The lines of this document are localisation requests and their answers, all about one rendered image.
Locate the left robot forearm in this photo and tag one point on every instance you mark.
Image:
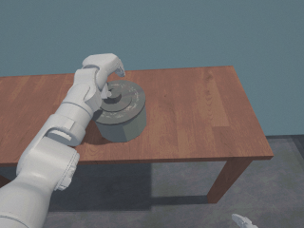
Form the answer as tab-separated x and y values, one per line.
68	124

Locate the table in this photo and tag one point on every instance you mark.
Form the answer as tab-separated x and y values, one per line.
193	114

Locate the robot left upper arm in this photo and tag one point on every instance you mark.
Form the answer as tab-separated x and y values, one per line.
24	202

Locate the pot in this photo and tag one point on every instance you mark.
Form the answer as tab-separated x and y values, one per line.
124	132

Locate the knob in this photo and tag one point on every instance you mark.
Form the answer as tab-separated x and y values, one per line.
116	95

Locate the lid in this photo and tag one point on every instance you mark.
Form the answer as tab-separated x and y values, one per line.
126	109

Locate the left robot hand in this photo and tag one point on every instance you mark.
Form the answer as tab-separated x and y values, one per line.
111	63

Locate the right robot hand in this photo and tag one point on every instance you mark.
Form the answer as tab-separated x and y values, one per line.
242	222

